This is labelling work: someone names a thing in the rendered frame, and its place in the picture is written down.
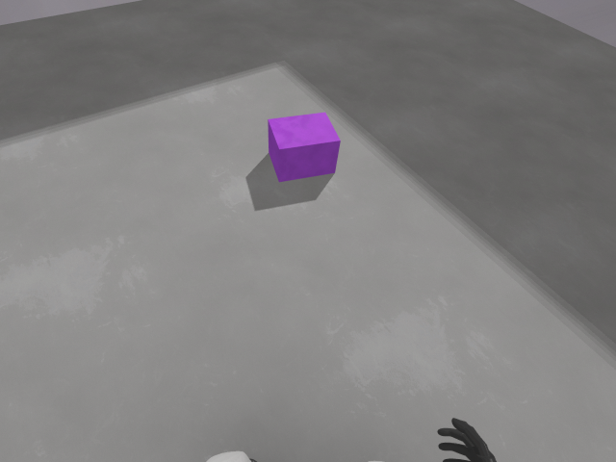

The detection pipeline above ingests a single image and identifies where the carton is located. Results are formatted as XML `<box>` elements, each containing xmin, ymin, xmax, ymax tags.
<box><xmin>268</xmin><ymin>113</ymin><xmax>341</xmax><ymax>182</ymax></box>

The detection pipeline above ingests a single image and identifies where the right robot hand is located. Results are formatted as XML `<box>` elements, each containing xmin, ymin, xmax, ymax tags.
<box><xmin>438</xmin><ymin>418</ymin><xmax>497</xmax><ymax>462</ymax></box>

